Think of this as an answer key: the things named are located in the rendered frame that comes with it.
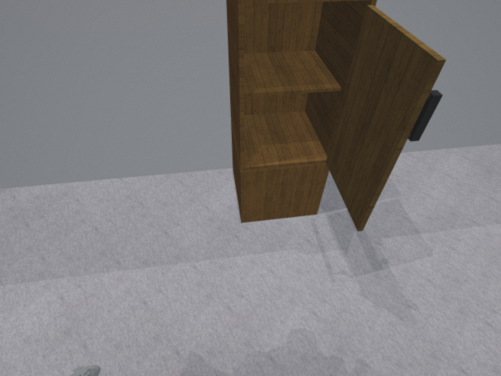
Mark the cupboard door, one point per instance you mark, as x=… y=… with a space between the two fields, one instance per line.
x=392 y=74

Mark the handle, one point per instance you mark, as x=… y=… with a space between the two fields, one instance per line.
x=425 y=115

